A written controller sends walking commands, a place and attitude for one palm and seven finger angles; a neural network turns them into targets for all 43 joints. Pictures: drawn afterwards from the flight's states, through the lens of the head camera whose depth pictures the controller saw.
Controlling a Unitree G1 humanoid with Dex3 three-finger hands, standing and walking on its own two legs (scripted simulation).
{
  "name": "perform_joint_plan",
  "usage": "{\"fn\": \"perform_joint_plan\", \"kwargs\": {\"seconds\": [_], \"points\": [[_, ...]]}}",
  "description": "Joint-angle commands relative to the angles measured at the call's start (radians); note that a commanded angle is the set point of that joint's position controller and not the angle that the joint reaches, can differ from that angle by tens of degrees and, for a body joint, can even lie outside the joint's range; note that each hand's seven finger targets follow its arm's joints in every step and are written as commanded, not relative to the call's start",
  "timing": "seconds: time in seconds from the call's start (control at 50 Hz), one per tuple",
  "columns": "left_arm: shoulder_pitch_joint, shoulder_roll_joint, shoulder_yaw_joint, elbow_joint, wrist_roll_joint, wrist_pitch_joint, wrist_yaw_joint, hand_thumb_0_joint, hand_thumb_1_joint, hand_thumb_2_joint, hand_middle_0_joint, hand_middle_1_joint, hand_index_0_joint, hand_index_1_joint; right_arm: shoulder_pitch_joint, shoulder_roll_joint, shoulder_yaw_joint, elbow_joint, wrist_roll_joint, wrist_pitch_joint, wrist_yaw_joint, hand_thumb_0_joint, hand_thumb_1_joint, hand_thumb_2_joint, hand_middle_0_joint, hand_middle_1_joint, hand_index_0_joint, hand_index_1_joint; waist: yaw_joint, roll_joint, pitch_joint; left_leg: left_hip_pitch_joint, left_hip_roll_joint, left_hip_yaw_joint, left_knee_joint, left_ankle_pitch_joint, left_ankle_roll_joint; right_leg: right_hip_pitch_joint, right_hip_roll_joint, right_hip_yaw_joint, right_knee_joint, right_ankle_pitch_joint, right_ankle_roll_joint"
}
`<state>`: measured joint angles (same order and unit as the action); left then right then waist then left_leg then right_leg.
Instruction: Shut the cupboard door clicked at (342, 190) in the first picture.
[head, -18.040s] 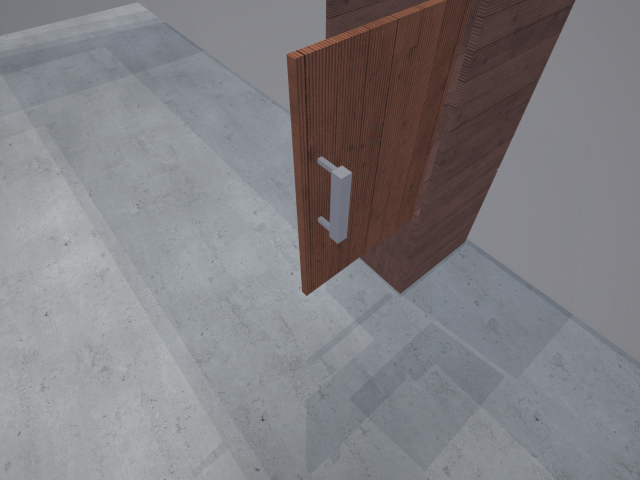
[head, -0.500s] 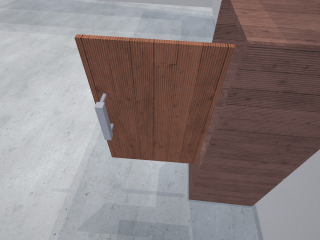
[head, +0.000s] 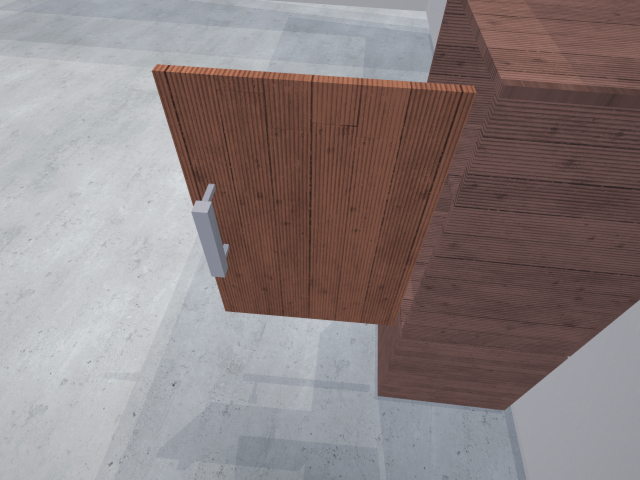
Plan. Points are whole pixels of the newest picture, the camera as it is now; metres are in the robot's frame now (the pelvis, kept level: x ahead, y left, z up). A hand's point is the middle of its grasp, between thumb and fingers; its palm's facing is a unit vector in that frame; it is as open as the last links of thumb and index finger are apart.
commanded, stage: come to a stop and stand still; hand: left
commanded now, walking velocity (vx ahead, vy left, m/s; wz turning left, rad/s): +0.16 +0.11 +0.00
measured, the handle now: (215, 232) +0.49 +0.22 -0.03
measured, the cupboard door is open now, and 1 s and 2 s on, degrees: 91 91 91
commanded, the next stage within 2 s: look again from close up in 1.02 s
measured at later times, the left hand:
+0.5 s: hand out of the picture +0.01 +0.20 -0.18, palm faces +0.02 -0.98 -0.19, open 7.4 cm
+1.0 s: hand out of the picture +0.00 +0.21 -0.18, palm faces +0.02 -0.98 -0.18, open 7.4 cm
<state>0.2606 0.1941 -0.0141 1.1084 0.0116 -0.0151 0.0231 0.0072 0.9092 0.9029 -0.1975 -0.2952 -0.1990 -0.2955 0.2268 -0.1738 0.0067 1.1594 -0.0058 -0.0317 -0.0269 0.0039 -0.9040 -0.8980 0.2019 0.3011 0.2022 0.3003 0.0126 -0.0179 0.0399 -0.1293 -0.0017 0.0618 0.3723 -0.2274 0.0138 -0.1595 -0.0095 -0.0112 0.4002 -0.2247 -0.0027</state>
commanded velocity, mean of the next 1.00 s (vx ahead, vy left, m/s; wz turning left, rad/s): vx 0.01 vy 0.01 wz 0.00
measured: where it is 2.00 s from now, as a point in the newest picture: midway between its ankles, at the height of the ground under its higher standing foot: outside the picture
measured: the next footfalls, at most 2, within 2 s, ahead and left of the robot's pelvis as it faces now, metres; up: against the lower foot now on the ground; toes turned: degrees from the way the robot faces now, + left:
none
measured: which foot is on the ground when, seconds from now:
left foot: down 0.00-1.00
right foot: down 0.00-1.00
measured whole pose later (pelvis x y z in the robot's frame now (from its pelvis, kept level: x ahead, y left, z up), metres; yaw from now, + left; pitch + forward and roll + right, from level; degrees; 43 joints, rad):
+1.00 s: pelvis +0.00 +0.04 +0.00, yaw +0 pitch -2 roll +0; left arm 0.27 0.17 -0.01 1.10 0.01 0.00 0.04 0.01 0.91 0.90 -0.20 -0.30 -0.20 -0.30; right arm 0.25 -0.16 0.01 1.11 0.00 -0.03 -0.03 0.01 -0.91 -0.90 0.20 0.30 0.20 0.30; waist 0.01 -0.02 0.06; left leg -0.14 -0.06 0.07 0.42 -0.25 0.07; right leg -0.16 -0.06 0.00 0.44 -0.24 0.05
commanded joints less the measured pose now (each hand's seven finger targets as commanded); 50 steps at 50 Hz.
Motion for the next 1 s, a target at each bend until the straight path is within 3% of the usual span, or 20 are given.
{"fn": "perform_joint_plan", "kwargs": {"seconds": [0.0, 0.08, 0.1, 0.12, 0.14, 0.16, 0.18, 0.2, 0.26, 0.32, 0.58, 0.68, 0.8, 0.98], "points": [[0.06, 0.099, 0.02, -0.031, 0.001, -0.019, 0.009, 0.0, 0.9, 0.9, -0.2, -0.3, -0.2, -0.3, 0.053, -0.109, -0.015, -0.03, -0.004, -0.009, -0.002, 0.0, -0.9, -0.9, 0.2, 0.3, 0.2, 0.3, -0.004, 0.0, -0.014, -0.011, 0.105, -0.096, -0.055, 0.126, 0.01, -0.008, -0.1, 0.094, -0.06, 0.132, -0.033], [0.095, 0.098, 0.031, -0.03, 0.008, -0.004, 0.006, 0.0, 0.9, 0.9, -0.2, -0.3, -0.2, -0.3, 0.088, -0.088, -0.013, -0.028, -0.013, 0.01, 0.007, 0.0, -0.9, -0.9, 0.2, 0.3, 0.2, 0.3, 0.007, -0.015, 0.047, -0.089, 0.067, -0.071, -0.02, -0.104, 0.012, -0.043, -0.111, 0.121, -0.077, -0.165, -0.056], [0.092, 0.098, 0.032, -0.031, 0.009, -0.001, 0.006, 0.0, 0.9, 0.9, -0.2, -0.3, -0.2, -0.3, 0.088, -0.079, -0.014, -0.033, -0.013, 0.012, 0.007, 0.0, -0.9, -0.9, 0.2, 0.3, 0.2, 0.3, 0.004, -0.028, 0.078, -0.105, 0.061, -0.07, -0.019, -0.102, 0.01, -0.071, -0.112, 0.134, -0.085, -0.183, -0.06], [0.16, 0.091, 0.016, 0.018, 0.013, -0.038, 0.041, 0.0, 0.9, 0.9, -0.2, -0.3, -0.2, -0.3, -0.042, -0.123, -0.007, -0.099, -0.008, 0.002, 0.017, 0.0, -0.9, -0.9, 0.2, 0.3, 0.2, 0.3, 0.035, 0.072, 0.109, -0.144, 0.073, -0.062, 0.151, -0.001, -0.021, -0.104, -0.151, 0.158, -0.068, 0.163, -0.035], [0.123, 0.133, 0.02, -0.016, 0.01, -0.05, 0.036, 0.0, 0.9, 0.9, -0.2, -0.3, -0.2, -0.3, -0.013, -0.077, 0.004, -0.139, -0.005, 0.006, 0.019, 0.0, -0.9, -0.9, 0.2, 0.3, 0.2, 0.3, -0.016, 0.041, 0.085, -0.128, 0.052, -0.067, 0.147, 0.026, -0.029, -0.087, -0.195, 0.168, -0.046, 0.413, -0.055], [0.102, 0.121, 0.023, -0.038, 0.008, -0.048, 0.03, 0.0, 0.9, 0.9, -0.2, -0.3, -0.2, -0.3, 0.09, -0.045, -0.003, -0.121, -0.012, -0.003, 0.014, 0.0, -0.9, -0.9, 0.2, 0.3, 0.2, 0.3, -0.041, 0.081, 0.002, -0.086, 0.054, -0.066, 0.1, 0.047, -0.013, -0.028, -0.18, 0.139, 0.05, 0.522, -0.07], [0.093, 0.103, 0.017, -0.037, 0.002, -0.048, 0.029, 0.0, 0.9, 0.9, -0.2, -0.3, -0.2, -0.3, 0.125, -0.067, -0.006, -0.108, -0.012, -0.007, 0.007, 0.0, -0.9, -0.9, 0.2, 0.3, 0.2, 0.3, -0.038, 0.046, -0.078, -0.07, 0.076, -0.081, 0.107, 0.116, -0.001, 0.017, -0.146, 0.1, 0.079, 0.449, -0.065], [0.085, 0.089, 0.014, -0.039, -0.001, -0.043, 0.029, 0.0, 0.9, 0.9, -0.2, -0.3, -0.2, -0.3, 0.125, -0.084, -0.007, -0.107, -0.009, -0.006, 0.004, 0.0, -0.9, -0.9, 0.2, 0.3, 0.2, 0.3, -0.035, 0.019, -0.103, -0.06, 0.092, -0.098, 0.105, 0.169, 0.005, 0.028, -0.127, 0.082, 0.078, 0.35, -0.059], [0.076, 0.069, 0.011, -0.047, 0.001, -0.026, 0.026, 0.0, 0.9, 0.9, -0.2, -0.3, -0.2, -0.3, 0.1, -0.094, -0.008, -0.128, -0.008, -0.005, 0.002, 0.0, -0.9, -0.9, 0.2, 0.3, 0.2, 0.3, -0.021, 0.01, -0.019, -0.095, 0.104, -0.12, 0.071, 0.201, 0.016, -0.02, -0.096, 0.064, 0.068, 0.147, -0.046], [0.077, 0.055, 0.009, -0.046, 0.002, -0.017, 0.025, 0.0, 0.9, 0.9, -0.2, -0.3, -0.2, -0.3, 0.093, -0.092, -0.009, -0.134, -0.007, -0.003, 0.002, 0.0, -0.9, -0.9, 0.2, 0.3, 0.2, 0.3, -0.019, -0.005, 0.042, -0.119, 0.098, -0.131, 0.032, 0.135, 0.022, -0.051, -0.087, 0.068, 0.048, 0.069, -0.039], [0.071, 0.059, 0.019, -0.062, 0.001, -0.001, 0.02, 0.0, 0.9, 0.9, -0.2, -0.3, -0.2, -0.3, 0.086, -0.106, -0.016, -0.121, -0.006, -0.009, -0.002, 0.0, -0.9, -0.9, 0.2, 0.3, 0.2, 0.3, -0.007, 0.033, 0.025, -0.093, 0.099, -0.14, -0.032, 0.141, 0.033, -0.014, -0.082, 0.044, 0.043, 0.071, -0.018], [0.07, 0.065, 0.02, -0.059, 0.001, -0.003, 0.02, 0.0, 0.9, 0.9, -0.2, -0.3, -0.2, -0.3, 0.083, -0.11, -0.016, -0.111, -0.004, -0.011, -0.002, 0.0, -0.9, -0.9, 0.2, 0.3, 0.2, 0.3, -0.008, 0.021, -0.001, -0.059, 0.095, -0.133, -0.025, 0.192, 0.033, 0.001, -0.091, 0.049, 0.031, 0.112, -0.016], [0.065, 0.063, 0.019, -0.053, 0.003, 0.002, 0.019, 0.0, 0.9, 0.9, -0.2, -0.3, -0.2, -0.3, 0.075, -0.109, -0.016, -0.097, -0.003, -0.007, -0.001, 0.0, -0.9, -0.9, 0.2, 0.3, 0.2, 0.3, -0.01, 0.034, 0.041, -0.075, 0.1, -0.136, -0.06, 0.124, 0.029, -0.015, -0.091, 0.046, 0.012, 0.079, -0.011], [0.078, 0.067, 0.018, -0.041, 0.002, -0.004, 0.019, 0.0, 0.9, 0.9, -0.2, -0.3, -0.2, -0.3, 0.067, -0.106, -0.015, -0.081, -0.001, -0.008, 0.0, 0.0, -0.9, -0.9, 0.2, 0.3, 0.2, 0.3, -0.008, 0.002, 0.015, -0.043, 0.094, -0.123, -0.053, 0.145, 0.031, -0.004, -0.101, 0.057, -0.009, 0.119, -0.009]]}}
